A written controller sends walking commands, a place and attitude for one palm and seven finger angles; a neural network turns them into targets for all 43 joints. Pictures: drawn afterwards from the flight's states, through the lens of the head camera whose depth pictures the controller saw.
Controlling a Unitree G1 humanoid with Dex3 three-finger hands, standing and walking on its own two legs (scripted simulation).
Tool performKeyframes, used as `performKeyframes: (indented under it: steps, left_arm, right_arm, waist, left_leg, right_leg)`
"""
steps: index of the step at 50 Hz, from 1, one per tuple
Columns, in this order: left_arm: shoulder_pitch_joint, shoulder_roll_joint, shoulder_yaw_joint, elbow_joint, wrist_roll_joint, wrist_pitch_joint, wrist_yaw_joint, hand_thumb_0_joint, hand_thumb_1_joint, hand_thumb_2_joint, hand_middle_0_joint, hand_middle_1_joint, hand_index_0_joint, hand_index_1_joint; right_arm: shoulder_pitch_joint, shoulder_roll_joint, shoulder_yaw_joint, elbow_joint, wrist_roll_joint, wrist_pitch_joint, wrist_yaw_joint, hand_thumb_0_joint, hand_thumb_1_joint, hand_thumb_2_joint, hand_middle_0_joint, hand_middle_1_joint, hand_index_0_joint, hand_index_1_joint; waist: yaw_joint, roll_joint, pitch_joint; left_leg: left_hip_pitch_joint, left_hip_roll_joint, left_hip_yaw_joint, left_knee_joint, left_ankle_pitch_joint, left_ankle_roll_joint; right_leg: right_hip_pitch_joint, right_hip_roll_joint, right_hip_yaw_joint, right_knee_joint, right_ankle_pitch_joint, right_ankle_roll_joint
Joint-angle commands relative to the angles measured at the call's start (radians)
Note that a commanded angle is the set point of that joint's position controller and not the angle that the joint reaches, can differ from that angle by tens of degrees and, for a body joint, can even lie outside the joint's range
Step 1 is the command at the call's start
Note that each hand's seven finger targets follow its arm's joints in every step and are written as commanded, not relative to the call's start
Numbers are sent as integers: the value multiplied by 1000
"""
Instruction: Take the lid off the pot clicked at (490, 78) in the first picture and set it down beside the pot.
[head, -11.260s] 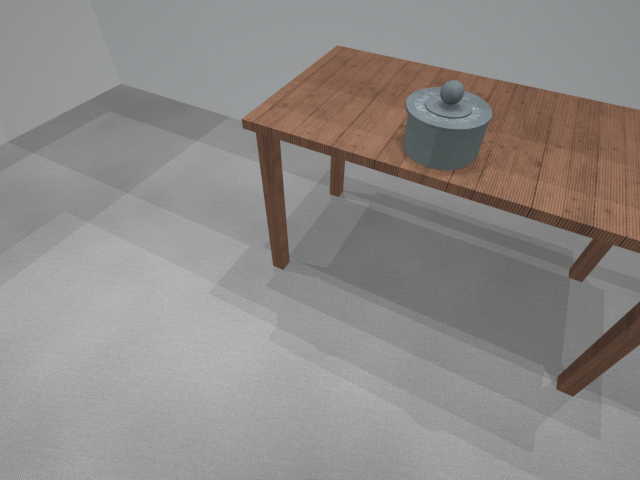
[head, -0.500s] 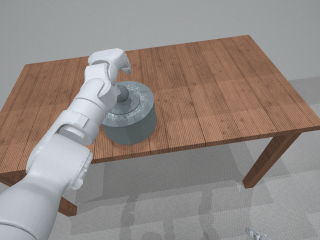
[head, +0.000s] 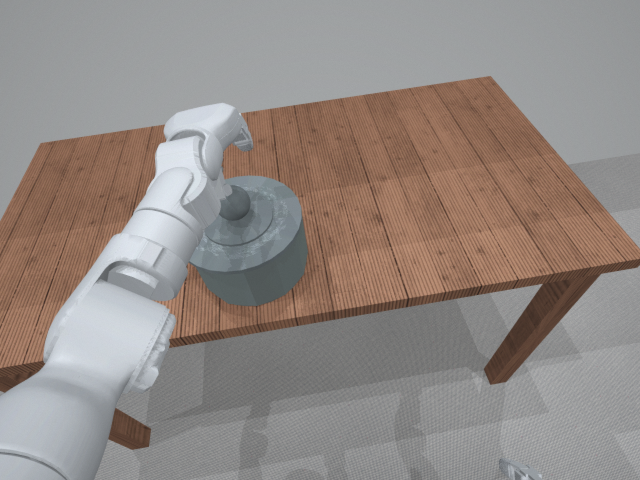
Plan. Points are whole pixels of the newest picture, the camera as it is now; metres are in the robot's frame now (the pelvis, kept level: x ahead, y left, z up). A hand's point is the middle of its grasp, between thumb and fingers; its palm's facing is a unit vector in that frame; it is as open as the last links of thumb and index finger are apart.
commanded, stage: move the open hand above the knob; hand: left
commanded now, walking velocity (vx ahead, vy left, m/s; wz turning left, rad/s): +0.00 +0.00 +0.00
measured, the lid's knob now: (232, 203) +0.50 +0.13 +0.06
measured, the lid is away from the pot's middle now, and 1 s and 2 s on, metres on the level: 0.00 0.00 0.00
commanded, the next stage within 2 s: lower the open fingers around the knob in 1.36 s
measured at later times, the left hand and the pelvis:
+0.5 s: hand (219, 175) +0.46 +0.12 +0.15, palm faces -0.27 -0.10 -0.96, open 10.4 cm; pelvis -0.01 +0.00 +0.00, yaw +1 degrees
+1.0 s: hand (205, 178) +0.46 +0.14 +0.15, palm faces -0.25 -0.10 -0.96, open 10.4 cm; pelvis -0.01 +0.01 +0.00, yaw +1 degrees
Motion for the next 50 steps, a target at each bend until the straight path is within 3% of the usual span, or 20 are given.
performKeyframes:
  steps: [1,2,3,4,7,9,11,14,17,20,22,25,27,30,32,35,38,44,47,50]
  left_arm:
    - [-519,153,22,-183,11,28,33,0,-377,1524,-820,-81,-820,-81]
    - [-541,128,8,-225,0,23,29,0,-377,1524,-820,-81,-820,-81]
    - [-561,170,32,-246,0,24,31,0,-377,1524,-820,-81,-820,-81]
    - [-599,123,-18,-261,1,23,28,0,-377,1524,-820,-81,-820,-81]
    - [-634,115,-20,-216,0,28,23,0,-377,1524,-820,-81,-820,-81]
    - [-653,163,11,-200,4,29,31,0,-377,1524,-820,-81,-820,-81]
    - [-643,131,-11,-158,1,35,34,0,-377,1524,-820,-81,-820,-81]
    - [-606,156,16,-116,14,38,39,0,-377,1524,-820,-81,-820,-81]
    - [-554,153,23,-1,19,59,31,0,-377,1524,-820,-81,-820,-81]
    - [-673,142,-1,-99,11,45,24,0,-377,1524,-820,-81,-820,-81]
    - [-686,147,2,-125,4,15,15,0,-377,1524,-820,-81,-820,-81]
    - [-658,205,33,-42,19,11,18,0,-377,1524,-820,-81,-820,-81]
    - [-667,232,63,-73,17,-5,25,0,-377,1524,-820,-81,-820,-81]
    - [-640,194,44,-110,16,-24,37,0,-377,1524,-820,-81,-820,-81]
    - [-562,178,48,-67,16,-15,34,0,-377,1524,-820,-81,-820,-81]
    - [-555,223,72,-43,16,9,37,0,-377,1524,-820,-81,-820,-81]
    - [-593,278,103,-120,15,-8,38,0,-377,1524,-820,-81,-820,-81]
    - [-559,228,61,-153,21,-15,32,0,-377,1524,-820,-81,-820,-81]
    - [-538,127,-7,-96,1,5,21,0,-377,1524,-820,-81,-820,-81]
    - [-633,180,22,-172,-7,-1,25,0,-377,1524,-820,-81,-820,-81]
  right_arm:
    - [-74,-112,-32,-115,1,-14,7,0,-900,-900,200,300,200,300]
    - [-88,-105,-32,-127,0,-15,8,0,-900,-900,200,300,200,300]
    - [-95,-111,-30,-128,0,-13,9,0,-900,-900,200,300,200,300]
    - [-106,-104,-27,-130,2,-13,7,0,-900,-900,200,300,200,300]
    - [-96,-101,-24,-110,3,-8,-1,0,-900,-900,200,300,200,300]
    - [-102,-107,-17,-104,2,-11,-7,0,-900,-900,200,300,200,300]
    - [-106,-100,-11,-97,2,-11,-11,0,-900,-900,200,300,200,300]
    - [-111,-99,-6,-101,-2,-4,-9,0,-900,-900,200,300,200,300]
    - [-100,-103,-2,-91,-1,9,-13,0,-900,-900,200,300,200,300]
    - [-99,-102,-6,-105,-3,-2,-16,0,-900,-900,200,300,200,300]
    - [-92,-97,-9,-115,-6,-16,-23,0,-900,-900,200,300,200,300]
    - [-49,-112,-10,-86,-1,-21,-32,0,-900,-900,200,300,200,300]
    - [-38,-110,-12,-95,-3,-31,-32,0,-900,-900,200,300,200,300]
    - [-31,-107,-23,-99,-6,-47,-26,0,-900,-900,200,300,200,300]
    - [-21,-111,-26,-98,-7,-39,-19,0,-900,-900,200,300,200,300]
    - [-28,-125,-23,-93,-2,-28,-14,0,-900,-900,200,300,200,300]
    - [-42,-123,-25,-109,-2,-39,-17,0,-900,-900,200,300,200,300]
    - [-44,-117,-31,-112,2,-39,-13,0,-900,-900,200,300,200,300]
    - [-56,-110,-29,-108,8,-28,-7,0,-900,-900,200,300,200,300]
    - [-63,-116,-26,-108,6,-35,-10,0,-900,-900,200,300,200,300]
  waist:
    - [-6,-134,-391]
    - [-7,-125,-416]
    - [-5,-110,-426]
    - [-17,-101,-443]
    - [-30,-156,-400]
    - [-25,-149,-416]
    - [-24,-144,-406]
    - [-10,-130,-408]
    - [-16,-199,-344]
    - [-26,-133,-406]
    - [-34,-136,-435]
    - [-36,-161,-382]
    - [-24,-173,-412]
    - [-15,-93,-457]
    - [-8,-148,-434]
    - [-5,-170,-374]
    - [0,-132,-404]
    - [-6,-110,-405]
    - [-22,-143,-336]
    - [-22,-99,-394]
  left_leg:
    - [387,-37,-25,47,371,61]
    - [398,-42,-26,55,392,64]
    - [415,-40,-35,55,392,62]
    - [432,-43,-39,54,383,60]
    - [407,-40,-45,49,344,61]
    - [404,-43,-45,42,318,57]
    - [388,-45,-46,33,286,53]
    - [362,-47,-42,32,281,50]
    - [286,-43,-35,21,240,50]
    - [342,-49,-38,26,245,54]
    - [368,-47,-46,37,261,59]
    - [332,-44,-43,20,211,62]
    - [329,-43,-50,17,232,63]
    - [402,-43,-50,30,286,61]
    - [367,-40,-48,27,309,62]
    - [313,-43,-31,12,247,61]
    - [335,-47,-30,21,261,68]
    - [390,-39,-40,28,301,65]
    - [358,-37,-42,21,261,61]
    - [405,-40,-48,23,255,61]
  right_leg:
    - [-60,43,-41,-33,572,-19]
    - [-50,39,-38,-32,593,-20]
    - [-50,40,-36,-29,587,-20]
    - [-63,42,-38,-25,565,-20]
    - [-89,44,-44,-36,527,-21]
    - [-75,42,-39,-31,514,-21]
    - [-84,39,-41,-33,479,-22]
    - [-64,35,-35,-31,483,-25]
    - [-63,32,-35,-47,462,-22]
    - [-61,33,-32,-42,469,-21]
    - [-60,34,-27,-48,480,-20]
    - [-78,40,-28,-57,430,-17]
    - [-50,40,-28,-57,449,-19]
    - [-62,45,-31,-47,472,-24]
    - [-48,45,-35,-53,497,-23]
    - [-39,44,-32,-62,485,-17]
    - [-14,40,-22,-63,522,-17]
    - [-55,48,-34,-56,500,-21]
    - [-103,50,-44,-66,436,-21]
    - [-94,49,-37,-61,428,-22]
